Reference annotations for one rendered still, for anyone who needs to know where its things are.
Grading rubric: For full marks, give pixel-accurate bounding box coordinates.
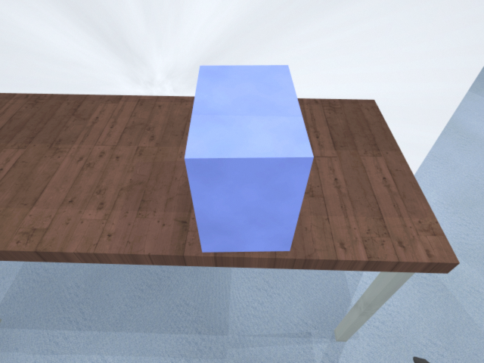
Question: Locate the table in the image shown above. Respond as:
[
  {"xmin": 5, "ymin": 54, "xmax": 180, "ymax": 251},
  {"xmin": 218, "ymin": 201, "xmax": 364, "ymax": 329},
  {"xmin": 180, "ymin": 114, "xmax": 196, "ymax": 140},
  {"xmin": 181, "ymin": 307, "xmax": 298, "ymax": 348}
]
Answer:
[{"xmin": 0, "ymin": 93, "xmax": 460, "ymax": 342}]

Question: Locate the carton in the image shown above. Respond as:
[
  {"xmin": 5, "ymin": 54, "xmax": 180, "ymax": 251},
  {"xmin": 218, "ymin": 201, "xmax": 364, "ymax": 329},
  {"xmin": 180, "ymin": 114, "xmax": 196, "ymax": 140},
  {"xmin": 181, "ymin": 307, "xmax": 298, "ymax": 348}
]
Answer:
[{"xmin": 185, "ymin": 65, "xmax": 314, "ymax": 253}]

